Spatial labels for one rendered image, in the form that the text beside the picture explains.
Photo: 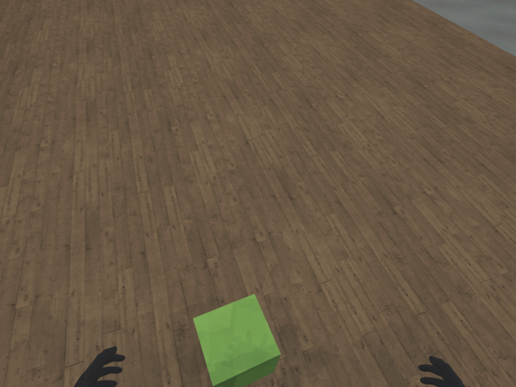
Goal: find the carton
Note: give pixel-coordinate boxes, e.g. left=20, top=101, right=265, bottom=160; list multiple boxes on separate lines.
left=193, top=294, right=281, bottom=387

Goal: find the robot left hand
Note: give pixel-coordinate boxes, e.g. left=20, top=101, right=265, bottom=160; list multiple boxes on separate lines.
left=74, top=347, right=125, bottom=387

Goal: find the robot right hand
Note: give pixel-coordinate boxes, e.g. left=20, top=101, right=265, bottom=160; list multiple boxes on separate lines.
left=418, top=356, right=465, bottom=387

